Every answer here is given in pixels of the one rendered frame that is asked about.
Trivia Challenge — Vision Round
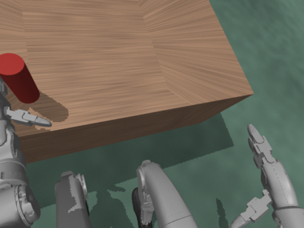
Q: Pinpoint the right robot foot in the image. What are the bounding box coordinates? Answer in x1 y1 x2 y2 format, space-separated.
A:
132 187 152 228

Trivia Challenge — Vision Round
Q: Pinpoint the right robot arm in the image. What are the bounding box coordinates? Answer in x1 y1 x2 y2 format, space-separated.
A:
272 206 304 228

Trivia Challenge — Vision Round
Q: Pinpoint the right robot hand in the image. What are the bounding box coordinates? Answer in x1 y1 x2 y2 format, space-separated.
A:
230 123 299 228

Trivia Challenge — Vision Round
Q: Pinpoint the can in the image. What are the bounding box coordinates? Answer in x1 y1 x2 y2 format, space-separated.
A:
0 53 40 104

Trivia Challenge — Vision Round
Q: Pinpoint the left robot arm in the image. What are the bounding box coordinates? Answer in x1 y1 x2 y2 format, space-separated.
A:
0 120 41 228

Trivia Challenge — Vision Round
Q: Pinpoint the left robot hand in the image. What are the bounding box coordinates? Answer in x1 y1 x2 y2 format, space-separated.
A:
0 77 52 127

